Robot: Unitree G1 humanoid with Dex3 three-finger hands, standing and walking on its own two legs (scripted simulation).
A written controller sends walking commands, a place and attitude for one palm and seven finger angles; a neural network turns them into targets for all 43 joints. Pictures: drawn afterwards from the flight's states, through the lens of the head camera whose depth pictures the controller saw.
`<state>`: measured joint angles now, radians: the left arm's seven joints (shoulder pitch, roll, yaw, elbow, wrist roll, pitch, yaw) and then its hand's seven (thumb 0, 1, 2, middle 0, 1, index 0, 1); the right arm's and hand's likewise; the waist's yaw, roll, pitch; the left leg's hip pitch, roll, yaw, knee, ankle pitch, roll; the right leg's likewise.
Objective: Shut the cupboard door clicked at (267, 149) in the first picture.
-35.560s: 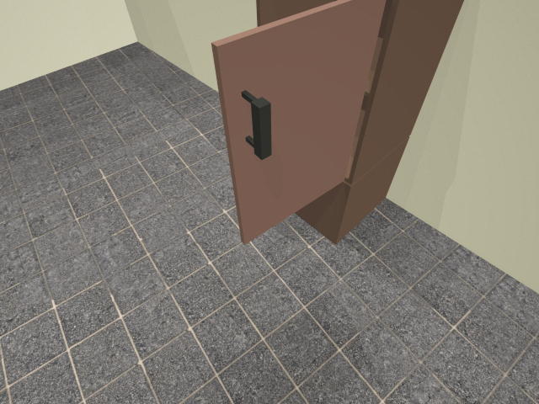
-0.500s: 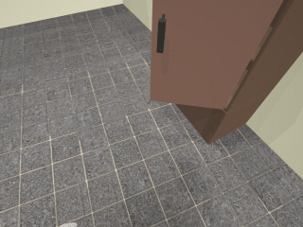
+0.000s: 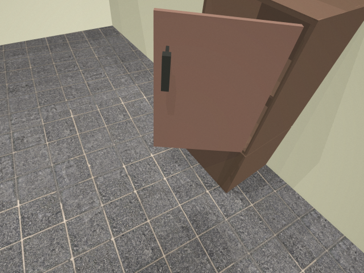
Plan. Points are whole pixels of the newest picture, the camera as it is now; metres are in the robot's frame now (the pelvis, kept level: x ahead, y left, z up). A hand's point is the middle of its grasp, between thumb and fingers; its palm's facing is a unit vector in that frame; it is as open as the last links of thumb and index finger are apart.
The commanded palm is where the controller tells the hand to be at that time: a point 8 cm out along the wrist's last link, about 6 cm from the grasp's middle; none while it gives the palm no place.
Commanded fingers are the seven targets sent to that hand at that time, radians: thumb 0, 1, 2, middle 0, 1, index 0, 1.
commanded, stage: take the last steps up to it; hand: left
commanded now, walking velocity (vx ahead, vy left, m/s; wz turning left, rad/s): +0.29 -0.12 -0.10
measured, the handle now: (166, 68) +0.68 +0.08 +0.09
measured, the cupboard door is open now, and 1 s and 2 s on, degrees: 53 53 53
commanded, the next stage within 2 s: come to a stop and stand still in 0.36 s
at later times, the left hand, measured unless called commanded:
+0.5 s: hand (151, 236) +0.25 +0.08 -0.17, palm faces -0.01 -0.98 -0.22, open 7.2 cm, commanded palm none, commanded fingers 0.00 0.90 0.90 -0.20 -0.30 -0.20 -0.30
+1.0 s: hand (142, 240) +0.24 +0.10 -0.18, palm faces +0.01 -0.97 -0.25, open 7.4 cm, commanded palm none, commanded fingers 0.00 0.90 0.90 -0.20 -0.30 -0.20 -0.30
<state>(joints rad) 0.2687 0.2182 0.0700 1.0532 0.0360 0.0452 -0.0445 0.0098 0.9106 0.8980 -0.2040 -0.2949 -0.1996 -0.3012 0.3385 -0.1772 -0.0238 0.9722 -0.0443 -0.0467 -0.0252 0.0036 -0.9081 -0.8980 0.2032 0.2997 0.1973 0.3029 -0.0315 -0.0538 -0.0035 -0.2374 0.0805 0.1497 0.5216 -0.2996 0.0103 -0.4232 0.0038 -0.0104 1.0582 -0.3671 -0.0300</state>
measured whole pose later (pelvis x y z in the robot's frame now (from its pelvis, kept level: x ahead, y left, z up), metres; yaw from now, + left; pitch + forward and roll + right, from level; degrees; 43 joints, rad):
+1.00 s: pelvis +0.19 -0.10 -0.01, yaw -3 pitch +1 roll -1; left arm 0.18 0.21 0.06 0.98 0.01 0.05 0.03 0.01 0.91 0.90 -0.20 -0.29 -0.20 -0.30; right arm 0.09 -0.18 -0.03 0.94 -0.03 0.04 -0.04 0.00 -0.91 -0.90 0.20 0.30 0.20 0.30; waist 0.02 0.01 0.13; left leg -0.38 0.03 0.07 0.53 -0.16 0.04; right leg -0.36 0.01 0.02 0.97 -0.55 0.01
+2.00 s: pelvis +0.13 -0.08 -0.01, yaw -2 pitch -2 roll -1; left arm 0.24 0.29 0.01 0.97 0.03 0.01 0.02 0.01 0.91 0.90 -0.20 -0.30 -0.20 -0.30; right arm 0.13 -0.26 -0.03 0.97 -0.02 0.00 0.01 0.01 -0.91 -0.90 0.21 0.30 0.20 0.30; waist 0.02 0.00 0.03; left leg -0.31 -0.03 0.04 0.52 -0.18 0.06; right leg -0.18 -0.06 0.03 0.50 -0.29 0.05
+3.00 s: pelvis +0.22 -0.11 +0.00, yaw +0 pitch +0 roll -1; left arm 0.33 0.12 0.04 1.04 0.03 -0.03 0.02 0.01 0.92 0.90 -0.20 -0.29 -0.20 -0.30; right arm 0.29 -0.17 -0.07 1.05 -0.03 -0.01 0.00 0.01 -0.91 -0.90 0.20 0.30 0.19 0.30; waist -0.01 0.00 0.00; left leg -0.42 0.06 0.10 0.79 -0.34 0.01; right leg -0.17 -0.04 -0.12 0.46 -0.28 0.00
